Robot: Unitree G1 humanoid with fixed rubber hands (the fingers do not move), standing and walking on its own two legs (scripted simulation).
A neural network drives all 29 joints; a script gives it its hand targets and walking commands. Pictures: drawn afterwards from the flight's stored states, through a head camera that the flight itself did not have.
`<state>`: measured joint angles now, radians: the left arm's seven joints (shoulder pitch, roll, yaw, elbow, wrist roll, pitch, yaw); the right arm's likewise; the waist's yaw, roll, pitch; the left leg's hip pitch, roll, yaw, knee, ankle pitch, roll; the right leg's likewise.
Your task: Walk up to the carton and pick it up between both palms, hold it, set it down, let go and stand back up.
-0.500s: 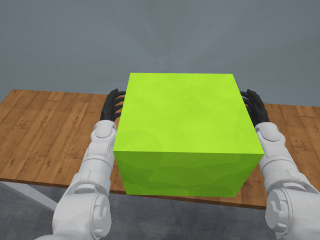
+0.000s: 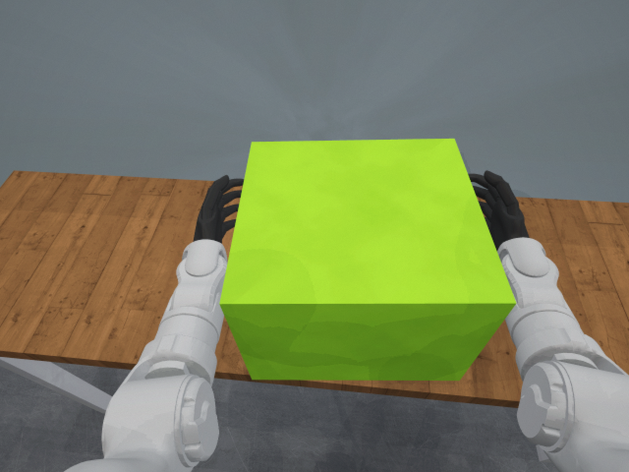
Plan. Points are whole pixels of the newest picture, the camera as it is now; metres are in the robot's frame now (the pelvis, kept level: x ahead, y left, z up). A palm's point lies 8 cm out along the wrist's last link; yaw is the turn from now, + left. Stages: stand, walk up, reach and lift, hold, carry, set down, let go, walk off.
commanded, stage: set down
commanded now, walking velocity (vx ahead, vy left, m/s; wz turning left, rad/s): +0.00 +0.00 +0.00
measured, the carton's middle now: (353, 258) +0.40 -0.02 +0.01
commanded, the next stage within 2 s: none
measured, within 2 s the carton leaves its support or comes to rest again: neither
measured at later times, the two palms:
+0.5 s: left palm (211, 238) +0.41 +0.17 +0.06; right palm (505, 235) +0.40 -0.21 +0.06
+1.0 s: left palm (212, 242) +0.41 +0.17 +0.05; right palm (505, 239) +0.40 -0.22 +0.05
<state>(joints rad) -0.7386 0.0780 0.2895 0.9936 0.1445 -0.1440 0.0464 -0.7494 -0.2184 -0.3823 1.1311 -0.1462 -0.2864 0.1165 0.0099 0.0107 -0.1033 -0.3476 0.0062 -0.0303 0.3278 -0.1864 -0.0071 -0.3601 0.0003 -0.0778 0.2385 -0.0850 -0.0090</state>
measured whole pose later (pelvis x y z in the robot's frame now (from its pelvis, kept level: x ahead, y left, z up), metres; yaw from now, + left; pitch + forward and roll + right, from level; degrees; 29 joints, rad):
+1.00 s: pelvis +0.00 +0.00 +0.00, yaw -1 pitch +11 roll +0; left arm -0.75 0.08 0.35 1.05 0.20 -0.20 0.03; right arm -0.75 -0.20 -0.45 1.14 -0.20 -0.33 0.13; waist 0.02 0.00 -0.08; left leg -0.35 0.00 -0.01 0.35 -0.20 0.00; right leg -0.38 0.00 -0.06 0.30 -0.12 -0.01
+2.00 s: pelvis -0.04 -0.03 -0.03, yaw -2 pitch +22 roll +0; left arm -1.03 0.38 -0.13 1.27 -0.41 -0.12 0.03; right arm -1.00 -0.48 0.21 1.23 0.55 -0.13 0.04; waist 0.05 -0.01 -0.24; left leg -0.74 0.04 -0.01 0.61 -0.25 -0.04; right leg -0.80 0.03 -0.06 0.57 -0.16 -0.05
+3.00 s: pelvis -0.02 -0.01 +0.00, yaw -3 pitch +2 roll +0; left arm -0.34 0.29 0.11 0.33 -0.20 0.34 0.05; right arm -0.36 -0.46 -0.06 0.56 0.39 0.11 0.10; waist 0.01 -0.01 -0.02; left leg -0.17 0.02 0.02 0.35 -0.21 -0.01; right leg -0.22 0.02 -0.03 0.32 -0.12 -0.02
